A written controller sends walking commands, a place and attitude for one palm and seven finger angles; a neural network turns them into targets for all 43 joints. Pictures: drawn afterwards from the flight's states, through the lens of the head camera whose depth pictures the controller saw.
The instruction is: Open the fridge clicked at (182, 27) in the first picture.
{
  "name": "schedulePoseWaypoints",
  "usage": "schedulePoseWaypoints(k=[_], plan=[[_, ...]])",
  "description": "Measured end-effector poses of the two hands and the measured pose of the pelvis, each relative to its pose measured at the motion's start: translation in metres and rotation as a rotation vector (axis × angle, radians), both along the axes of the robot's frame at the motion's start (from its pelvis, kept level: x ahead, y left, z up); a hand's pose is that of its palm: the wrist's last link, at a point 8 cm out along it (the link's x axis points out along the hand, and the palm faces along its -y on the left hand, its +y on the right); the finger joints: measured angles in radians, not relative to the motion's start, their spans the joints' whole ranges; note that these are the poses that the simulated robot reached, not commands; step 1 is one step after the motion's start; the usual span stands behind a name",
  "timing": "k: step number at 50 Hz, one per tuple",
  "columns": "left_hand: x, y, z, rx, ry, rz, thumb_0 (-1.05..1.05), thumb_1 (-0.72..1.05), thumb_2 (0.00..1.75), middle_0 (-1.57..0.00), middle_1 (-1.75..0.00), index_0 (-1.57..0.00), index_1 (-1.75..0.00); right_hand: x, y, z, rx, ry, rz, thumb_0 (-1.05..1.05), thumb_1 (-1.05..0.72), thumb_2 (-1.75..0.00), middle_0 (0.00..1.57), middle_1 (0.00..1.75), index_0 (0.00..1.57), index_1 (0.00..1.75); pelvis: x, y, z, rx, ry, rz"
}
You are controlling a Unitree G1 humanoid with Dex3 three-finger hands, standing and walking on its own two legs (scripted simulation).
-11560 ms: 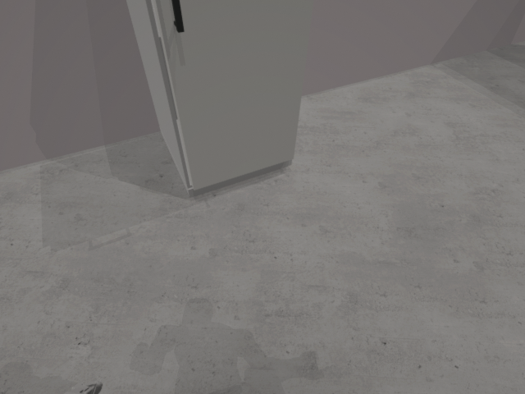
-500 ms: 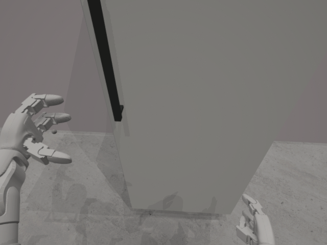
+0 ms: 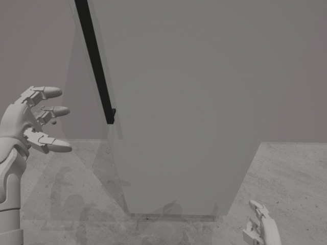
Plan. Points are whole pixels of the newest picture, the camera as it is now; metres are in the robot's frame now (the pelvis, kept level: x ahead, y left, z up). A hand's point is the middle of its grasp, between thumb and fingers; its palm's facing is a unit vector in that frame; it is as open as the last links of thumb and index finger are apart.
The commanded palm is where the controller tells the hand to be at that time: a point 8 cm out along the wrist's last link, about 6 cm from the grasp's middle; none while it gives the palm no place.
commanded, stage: raise the hand to about handle height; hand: left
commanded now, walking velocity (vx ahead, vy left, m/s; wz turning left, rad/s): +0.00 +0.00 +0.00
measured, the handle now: (99, 61) +0.45 +0.23 +0.26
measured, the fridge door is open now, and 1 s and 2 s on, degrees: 0 0 0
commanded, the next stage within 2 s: move the hooked fingers beside the handle in 0.14 s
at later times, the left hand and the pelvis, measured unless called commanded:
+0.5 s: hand (57, 117) +0.30 +0.28 +0.20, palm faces +0.19 -0.98 -0.03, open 14.0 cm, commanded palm +0.26 +0.32 +0.20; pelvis +0.00 +0.00 +0.00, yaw +0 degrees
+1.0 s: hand (70, 108) +0.33 +0.27 +0.20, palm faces +0.17 -0.99 -0.02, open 14.0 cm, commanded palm +0.30 +0.32 +0.19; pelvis +0.01 +0.00 +0.00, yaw +0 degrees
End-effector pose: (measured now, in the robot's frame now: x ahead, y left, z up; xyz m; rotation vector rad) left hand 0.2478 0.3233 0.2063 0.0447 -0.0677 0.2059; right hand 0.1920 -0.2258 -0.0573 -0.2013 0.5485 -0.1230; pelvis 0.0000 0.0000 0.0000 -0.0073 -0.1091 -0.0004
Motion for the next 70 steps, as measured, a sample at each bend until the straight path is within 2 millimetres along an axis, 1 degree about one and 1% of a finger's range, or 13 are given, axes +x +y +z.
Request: schedulePoseWaypoints(k=[16, 21, 29, 36, 43, 51, 57, 63, 70], plan=[[0.004, 0.003, 0.002, -0.006, 0.012, -0.006, -0.01, -0.5, 0.3, -0.3, -1.2, -0.31, -1.2, 0.005, 0.006, -0.001, 0.013, -0.007, 0.008, 0.02, -0.9, -0.9, 0.2, 0.3, 0.2, 0.3, 0.003, 0.001, 0.0, 0.0, 0.006, 0.003], [0.01, 0.006, -0.001, -0.012, 0.023, 0.0, -0.01, -0.5, 0.3, -0.3, -1.2, -0.3, -1.2, 0.006, 0.007, -0.001, 0.007, -0.002, 0.009, 0.02, -0.9, -0.9, 0.2, 0.3, 0.2, 0.3, 0.003, 0.002, 0.0, -0.001, 0.009, 0.007], [0.028, 0.004, -0.004, -0.019, 0.028, -0.02, -0.01, -0.5, 0.3, -0.3, -1.2, -0.3, -1.2, 0.004, 0.007, -0.002, 0.003, 0.01, -0.004, 0.02, -0.9, -0.9, 0.2, 0.3, 0.2, 0.3, 0.005, 0.005, 0.0, -0.001, 0.02, 0.004], [0.036, 0.001, -0.003, -0.02, 0.02, -0.03, -0.01, -0.5, 0.3, -0.3, -1.2, -0.3, -1.2, -0.001, 0.006, -0.004, 0.008, 0.027, -0.019, 0.02, -0.9, -0.9, 0.2, 0.3, 0.2, 0.3, 0.009, 0.007, 0.001, 0.001, 0.027, 0.0], [0.047, 0.001, -0.008, -0.027, 0.048, -0.015, -0.01, -0.5, 0.3, -0.3, -1.2, -0.3, -1.2, -0.005, 0.003, -0.009, 0.002, 0.057, -0.029, 0.02, -0.9, -0.9, 0.2, 0.3, 0.2, 0.3, 0.011, 0.006, 0.001, 0.0, 0.034, 0.002], [0.057, -0.008, -0.004, -0.026, 0.023, -0.04, -0.01, -0.5, 0.3, -0.3, -1.2, -0.3, -1.2, -0.007, -0.002, -0.01, 0.007, 0.066, -0.044, 0.02, -0.9, -0.9, 0.2, 0.3, 0.2, 0.3, 0.015, 0.004, 0.002, 0.002, 0.041, -0.003], [0.06, -0.004, -0.009, -0.03, 0.058, -0.011, -0.01, -0.5, 0.3, -0.3, -1.2, -0.3, -1.2, -0.008, -0.008, -0.011, 0.01, 0.07, -0.058, 0.02, -0.9, -0.9, 0.2, 0.3, 0.2, 0.3, 0.015, 0.002, 0.001, 0.003, 0.046, -0.006], [0.063, -0.008, -0.006, -0.029, 0.027, -0.021, -0.01, -0.5, 0.3, -0.3, -1.2, -0.3, -1.2, -0.012, -0.013, -0.013, 0.0, 0.082, -0.062, 0.02, -0.9, -0.9, 0.2, 0.3, 0.2, 0.3, 0.015, -0.001, 0.001, 0.002, 0.048, -0.003], [0.073, -0.003, -0.011, -0.044, 0.068, -0.008, -0.01, -0.5, 0.3, -0.3, -1.2, -0.31, -1.2, -0.019, -0.02, -0.016, -0.003, 0.102, -0.082, 0.02, -0.9, -0.9, 0.2, 0.3, 0.2, 0.3, 0.013, -0.003, 0.0, 0.001, 0.062, -0.006]])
